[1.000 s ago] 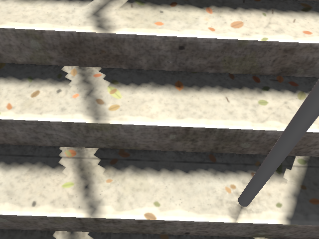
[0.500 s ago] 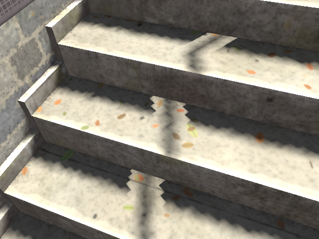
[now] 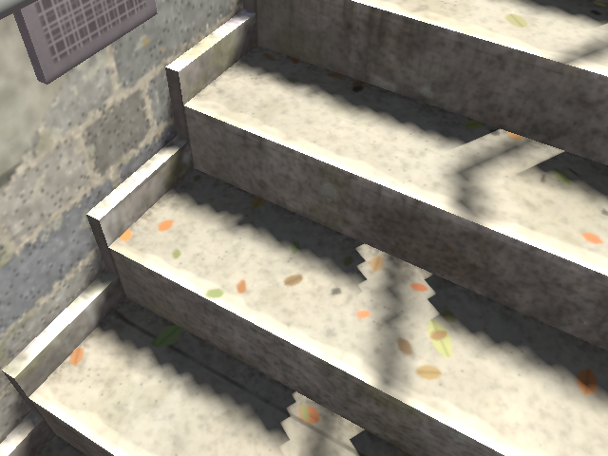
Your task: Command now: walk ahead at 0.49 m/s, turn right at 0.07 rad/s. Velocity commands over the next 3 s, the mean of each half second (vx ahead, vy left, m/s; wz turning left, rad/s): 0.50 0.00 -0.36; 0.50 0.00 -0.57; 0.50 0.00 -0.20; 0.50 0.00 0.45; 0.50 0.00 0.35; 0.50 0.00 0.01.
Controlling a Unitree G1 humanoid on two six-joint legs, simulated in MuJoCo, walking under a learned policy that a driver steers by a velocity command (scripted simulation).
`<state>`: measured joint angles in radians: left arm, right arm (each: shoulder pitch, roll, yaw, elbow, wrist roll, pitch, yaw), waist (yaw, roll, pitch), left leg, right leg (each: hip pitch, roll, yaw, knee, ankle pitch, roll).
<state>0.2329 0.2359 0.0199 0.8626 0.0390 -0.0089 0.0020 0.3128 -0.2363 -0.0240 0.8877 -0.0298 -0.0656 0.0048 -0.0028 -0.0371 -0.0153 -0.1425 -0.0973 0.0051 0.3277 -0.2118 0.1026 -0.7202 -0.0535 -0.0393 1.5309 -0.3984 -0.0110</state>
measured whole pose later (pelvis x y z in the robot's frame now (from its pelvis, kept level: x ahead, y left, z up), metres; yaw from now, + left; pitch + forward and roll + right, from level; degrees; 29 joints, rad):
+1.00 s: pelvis +0.56 -0.16 +0.31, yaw -32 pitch +7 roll +4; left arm 0.22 0.25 0.05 0.98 0.04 -0.05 -0.11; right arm 0.26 -0.20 0.00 1.01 -0.04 -0.04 0.03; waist -0.02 -0.05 -0.17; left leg -0.49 -0.01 0.22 0.70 -0.34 0.05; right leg -1.03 0.03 0.18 2.01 0.03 -0.26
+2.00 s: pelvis +1.03 -0.44 +0.64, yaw -21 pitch +8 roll +1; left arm 0.19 0.24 0.02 1.02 0.04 -0.08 -0.07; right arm 0.34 -0.19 -0.02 1.10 -0.04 -0.02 0.06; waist -0.02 -0.05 -0.17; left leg -0.64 -0.14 0.01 0.88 -0.37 0.10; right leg -0.92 0.01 0.22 1.89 0.12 -0.16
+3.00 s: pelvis +1.50 -0.60 +0.90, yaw -12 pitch +9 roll +4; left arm 0.51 0.13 0.01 1.16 0.07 -0.12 -0.13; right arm -0.14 -0.07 0.08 0.70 -0.04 0.03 0.07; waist 0.01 -0.05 -0.09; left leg -1.00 0.03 0.20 1.27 -0.43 0.12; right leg -0.07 -0.12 0.03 0.41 -0.10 -0.12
